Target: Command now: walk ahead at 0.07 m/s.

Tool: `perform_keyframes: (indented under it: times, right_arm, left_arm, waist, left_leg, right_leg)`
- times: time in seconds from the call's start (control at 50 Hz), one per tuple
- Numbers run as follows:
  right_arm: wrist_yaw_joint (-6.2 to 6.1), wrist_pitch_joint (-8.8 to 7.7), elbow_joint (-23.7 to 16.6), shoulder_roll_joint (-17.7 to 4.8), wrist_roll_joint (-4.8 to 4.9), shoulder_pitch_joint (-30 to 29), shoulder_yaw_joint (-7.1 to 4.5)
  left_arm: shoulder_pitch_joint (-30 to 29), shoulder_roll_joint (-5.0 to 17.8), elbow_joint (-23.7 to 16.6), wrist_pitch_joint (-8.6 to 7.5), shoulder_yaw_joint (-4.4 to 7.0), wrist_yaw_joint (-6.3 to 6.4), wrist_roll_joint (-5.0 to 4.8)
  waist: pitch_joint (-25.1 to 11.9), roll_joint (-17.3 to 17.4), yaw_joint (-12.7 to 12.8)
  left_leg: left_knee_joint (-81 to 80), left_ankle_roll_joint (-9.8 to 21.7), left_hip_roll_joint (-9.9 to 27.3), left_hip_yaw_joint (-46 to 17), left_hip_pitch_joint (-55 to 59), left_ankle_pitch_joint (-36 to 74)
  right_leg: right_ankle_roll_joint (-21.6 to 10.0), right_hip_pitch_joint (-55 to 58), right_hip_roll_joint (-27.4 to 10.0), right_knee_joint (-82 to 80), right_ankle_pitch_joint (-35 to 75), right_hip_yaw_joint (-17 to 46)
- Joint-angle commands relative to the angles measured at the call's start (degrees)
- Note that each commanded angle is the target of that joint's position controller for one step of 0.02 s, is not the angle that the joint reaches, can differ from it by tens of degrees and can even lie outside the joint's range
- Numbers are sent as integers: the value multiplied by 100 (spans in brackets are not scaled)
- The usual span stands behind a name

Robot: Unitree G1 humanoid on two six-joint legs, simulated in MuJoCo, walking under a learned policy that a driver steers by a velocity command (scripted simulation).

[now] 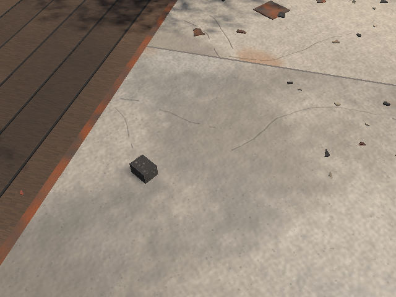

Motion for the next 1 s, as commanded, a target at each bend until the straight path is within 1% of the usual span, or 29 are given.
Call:
perform_keyframes:
  times: [0.02, 0.04, 0.08, 0.14, 0.18, 0.24, 0.28, 0.3, 0.32, 0.34, 0.36, 0.38, 0.42, 0.48, 0.52, 0.56, 0.6, 0.64, 0.66, 0.68, 0.7, 0.72, 0.74, 0.76, 0.78, 0.8, 0.86, 0.94, 1.0]
  right_arm:
    - [-93, 24, -86, -514, -42, 400, -58]
    - [-130, 86, -87, -678, 2, 155, -107]
    - [-193, 192, 0, -697, 28, 199, -124]
    - [-186, 197, 58, -656, 114, 185, -151]
    - [-158, 75, 52, -536, 151, 152, -145]
    - [-72, -171, 81, -454, 177, 186, -152]
    - [-22, -255, 292, -529, 192, 511, -193]
    - [-15, -259, 486, -634, 199, 844, -239]
    - [-38, -235, 724, -950, 235, 1333, -352]
    - [-48, -173, 839, -1257, 274, 1694, -450]
    - [-34, -160, 856, -1034, 198, 1952, -384]
    - [-27, -180, 858, -825, 126, 1955, -300]
    - [-39, -192, 815, -790, 169, 1810, -264]
    - [-127, -98, 645, -622, 135, 1295, -154]
    - [-190, -126, 592, -824, 109, 1212, -188]
    - [-208, -205, 700, -1065, 181, 1411, -264]
    - [-203, -236, 762, -1086, 238, 1415, -302]
    - [-200, -171, 775, -1121, 209, 1340, -344]
    - [-203, -112, 756, -1051, 168, 1327, -329]
    - [-202, -83, 663, -911, 80, 1331, -274]
    - [-147, -165, 568, 21, 77, 2139, -28]
    - [-62, -314, 632, -370, 195, 1858, -111]
    - [-32, -400, 375, -793, 374, 1231, -245]
    - [-58, -432, 274, -826, 391, 876, -249]
    - [-103, -408, 264, -756, 311, 780, -275]
    - [-136, -331, 310, -668, 244, 941, -299]
    - [-184, -136, 304, -446, 191, 990, -300]
    - [-185, -120, -16, -533, 98, 98, -343]
    - [-126, -183, -152, -437, 120, -456, -309]
  left_arm:
    - [-239, 688, -308, -18, 187, -7, -59]
    - [-239, 556, -286, -30, 147, -43, -35]
    - [-74, 650, -139, -96, 167, -81, -45]
    - [140, 750, 14, -122, 222, -64, -138]
    - [270, 795, 50, -201, 243, -65, -163]
    - [516, 959, 127, -343, 309, -87, -218]
    - [61, 911, -29, -387, 311, -108, -261]
    - [-328, 814, -170, -415, 290, -137, -277]
    - [-634, 593, -327, -480, 244, -171, -258]
    - [-759, 497, -437, -581, 219, -191, -177]
    - [-870, 558, -425, -617, 241, -203, -183]
    - [-829, 536, -440, -621, 248, -243, -285]
    - [-977, 331, -512, -621, 178, -331, -353]
    - [-1286, 128, -678, -628, 99, -452, -256]
    - [-1529, -49, -769, -595, 22, -494, -228]
    - [-1568, 196, -826, -537, 88, -448, -260]
    - [-1439, 450, -828, -511, 179, -402, -268]
    - [-669, 694, -610, -480, 331, -348, -249]
    - [172, 854, -323, -443, 449, -311, -261]
    - [1117, 1061, -80, -403, 537, -260, -246]
    - [1525, 1581, 58, -415, 598, -276, -130]
    - [1406, 1091, 79, -427, 461, -314, -172]
    - [774, 896, 10, -488, 379, -321, -194]
    - [319, 749, -58, -540, 331, -336, -169]
    - [34, 618, -57, -589, 292, -371, -110]
    - [-135, 507, -44, -632, 261, -384, -49]
    - [-55, 517, 114, -684, 252, -375, -87]
    - [408, 811, 316, -670, 317, -212, -87]
    - [658, 892, 420, -631, 331, -132, -136]
  waist:
    - [-365, -694, -127]
    - [-222, -444, 4]
    - [-303, -383, 32]
    - [-23, -345, 92]
    - [267, -516, 127]
    - [76, -857, 92]
    - [-71, -596, -165]
    - [-132, -283, -358]
    - [-273, 486, -470]
    - [-150, 1228, -575]
    - [29, 1398, -740]
    - [220, 883, -606]
    - [468, 565, -487]
    - [594, 684, -305]
    - [597, 788, -318]
    - [629, 843, -239]
    - [550, 841, -50]
    - [-31, 916, 413]
    - [-507, 840, 796]
    - [-1070, 489, 1150]
    - [-2075, -1259, 688]
    - [-2051, -1159, 802]
    - [-860, -862, 652]
    - [-365, -377, 469]
    - [-70, -167, 262]
    - [-57, -298, 39]
    - [57, -354, -138]
    - [296, -175, 30]
    - [311, -127, 207]
  left_leg:
    - [-394, -100, 370, -275, -191, -103]
    - [-342, -84, 384, -292, -205, 52]
    - [-282, -29, 378, -273, -137, -21]
    - [19, 138, 280, -171, -542, -1282]
    - [361, 227, 270, -151, -946, -1437]
    - [809, 367, 265, -168, -1153, -911]
    - [296, 489, 346, -277, -501, -493]
    - [-117, 527, 471, -472, 221, -72]
    - [-497, 635, 926, -1204, 1213, 627]
    - [-687, 911, 1555, -2182, 2255, 1557]
    - [-833, 1296, 2208, -2862, 2748, 2582]
    - [-728, 1420, 2387, -2816, 2928, 2800]
    - [-957, 1227, 2247, -2276, 3029, 2549]
    - [-1543, 873, 1618, -1298, 1683, 2366]
    - [-1915, 772, 1311, -814, 713, 2159]
    - [-2101, 753, 1483, -801, 707, 2180]
    - [-1800, 631, 1647, -716, 1169, 3040]
    - [-775, 443, 1666, -520, 1489, 4730]
    - [221, 318, 1472, -384, 1231, 5055]
    - [1723, 183, 1255, -331, 77, 3769]
    - [4096, -130, 157, -317, -1739, -269]
    - [5011, -50, 123, -1040, -2351, -1700]
    - [5262, 69, 442, -930, -2871, -1348]
    - [5023, 148, 754, -813, -2701, -814]
    - [4671, 141, 956, -736, -2429, -468]
    - [4394, 145, 1131, -795, -2000, -237]
    - [3834, 25, 1211, -691, -1756, -56]
    - [2619, -213, 1272, -680, -2597, 1091]
    - [1622, -311, 1118, -531, -2494, 1795]
  right_leg:
    - [-594, 771, -498, -526, 714, 593]
    - [-447, 664, -322, -535, 567, 450]
    - [-348, 769, -150, -430, 477, 281]
    - [-600, 569, -143, -467, -1578, 418]
    - [-879, 526, -476, -737, -2203, 987]
    - [-1348, 1014, -1159, -1018, -1509, 2092]
    - [-1222, 813, -980, -670, -277, 1666]
    - [-995, 366, -638, -166, 620, 1034]
    - [-602, -444, -4, 979, 1164, 49]
    - [-267, -1849, 451, 1857, 354, -578]
    - [-169, -2923, 434, 2837, -1970, -460]
    - [-232, -3549, 159, 3512, -2283, -156]
    - [-324, -4207, -162, 3567, -1619, -128]
    - [-169, -2909, -128, 2216, -272, -524]
    - [-119, -1506, 144, 1152, 638, -748]
    - [-201, -945, 253, 665, 968, -669]
    - [-396, -719, 307, 295, 993, -551]
    - [-645, 203, 490, 303, 787, -624]
    - [-794, 1244, 589, 281, 709, -695]
    - [-1032, 2822, -77, 438, 536, 49]
    - [-2005, 4424, -1668, -355, -956, 2958]
    - [-2083, 4048, -1845, -1439, -1977, 4301]
    - [-1793, 3051, -1700, -1621, -2154, 3552]
    - [-1635, 2135, -1483, -1753, -1625, 2772]
    - [-1518, 1378, -1247, -1875, -964, 2126]
    - [-1409, 913, -1021, -2002, -587, 1646]
    - [-1493, 324, -878, -2365, -367, 1089]
    - [-1536, 597, -933, -2573, -232, 875]
    - [-1395, 763, -822, -2537, 103, 489]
